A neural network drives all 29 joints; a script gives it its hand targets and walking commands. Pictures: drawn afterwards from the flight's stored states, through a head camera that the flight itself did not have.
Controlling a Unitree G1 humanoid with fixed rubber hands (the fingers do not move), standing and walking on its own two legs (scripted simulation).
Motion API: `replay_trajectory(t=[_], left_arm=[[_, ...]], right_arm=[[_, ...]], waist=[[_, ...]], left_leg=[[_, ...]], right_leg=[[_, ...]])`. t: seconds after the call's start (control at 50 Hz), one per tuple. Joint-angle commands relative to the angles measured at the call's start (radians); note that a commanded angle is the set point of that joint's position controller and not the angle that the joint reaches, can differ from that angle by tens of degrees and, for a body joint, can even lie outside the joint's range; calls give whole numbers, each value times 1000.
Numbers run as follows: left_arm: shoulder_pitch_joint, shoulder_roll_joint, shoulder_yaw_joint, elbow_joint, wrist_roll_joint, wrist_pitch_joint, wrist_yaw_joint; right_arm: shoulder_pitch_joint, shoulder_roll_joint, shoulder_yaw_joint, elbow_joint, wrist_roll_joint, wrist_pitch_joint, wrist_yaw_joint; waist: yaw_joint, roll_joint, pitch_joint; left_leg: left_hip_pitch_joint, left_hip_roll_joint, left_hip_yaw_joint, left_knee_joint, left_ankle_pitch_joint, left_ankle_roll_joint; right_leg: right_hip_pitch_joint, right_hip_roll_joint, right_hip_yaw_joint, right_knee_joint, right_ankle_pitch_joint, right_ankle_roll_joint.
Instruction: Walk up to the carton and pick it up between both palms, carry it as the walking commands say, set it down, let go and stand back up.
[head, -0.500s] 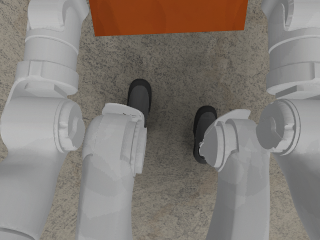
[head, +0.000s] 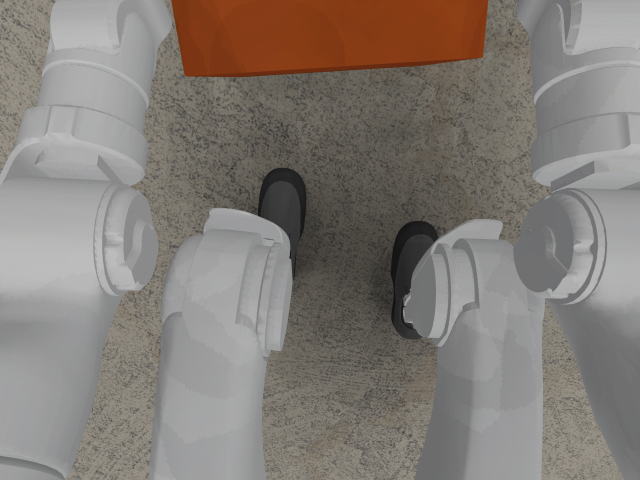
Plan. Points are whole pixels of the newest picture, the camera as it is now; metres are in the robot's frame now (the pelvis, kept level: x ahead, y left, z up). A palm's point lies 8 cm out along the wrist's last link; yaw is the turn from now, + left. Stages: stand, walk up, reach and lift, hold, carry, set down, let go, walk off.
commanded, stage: set down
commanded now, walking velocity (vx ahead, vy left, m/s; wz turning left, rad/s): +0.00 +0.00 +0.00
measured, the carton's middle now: out of the picture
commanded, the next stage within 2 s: none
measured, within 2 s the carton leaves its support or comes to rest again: neither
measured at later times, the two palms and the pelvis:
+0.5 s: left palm out of the picture +0.52 +0.24 -0.20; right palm out of the picture +0.58 -0.10 -0.19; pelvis +0.01 +0.00 -0.01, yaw +0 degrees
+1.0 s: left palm out of the picture +0.52 +0.24 -0.21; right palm out of the picture +0.58 -0.10 -0.19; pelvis +0.01 +0.00 -0.01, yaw +0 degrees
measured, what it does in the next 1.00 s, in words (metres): stands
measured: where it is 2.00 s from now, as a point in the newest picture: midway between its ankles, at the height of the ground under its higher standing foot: (345, 275)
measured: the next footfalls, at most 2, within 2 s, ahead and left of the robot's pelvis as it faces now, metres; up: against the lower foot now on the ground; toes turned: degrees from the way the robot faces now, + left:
none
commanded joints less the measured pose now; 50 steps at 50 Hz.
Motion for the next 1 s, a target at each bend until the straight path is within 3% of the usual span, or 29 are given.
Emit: replay_trajectory(t=[0.0,0.38,0.98], left_arm=[[-726,-703,-243,-289,-83,-109,-374],[-629,-663,-183,-240,-56,-132,-382],[-501,-582,-81,-137,43,-133,-385]], right_arm=[[-452,732,323,3,128,-49,247],[-369,735,305,48,92,-61,241],[-325,634,240,87,34,-66,222]], waist=[[-63,-54,-1351],[-47,-97,-1236],[-32,-112,-1031]], left_leg=[[829,-27,25,36,203,-19],[740,-23,20,66,250,-14],[585,-13,8,65,134,-23]], right_leg=[[114,22,-54,-130,115,-68],[86,23,-36,-107,173,-62],[29,17,-25,-94,102,-57]])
